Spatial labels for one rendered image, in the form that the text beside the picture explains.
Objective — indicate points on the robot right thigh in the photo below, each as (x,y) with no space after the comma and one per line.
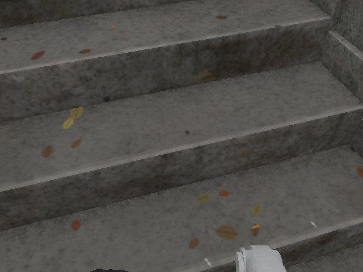
(258,258)

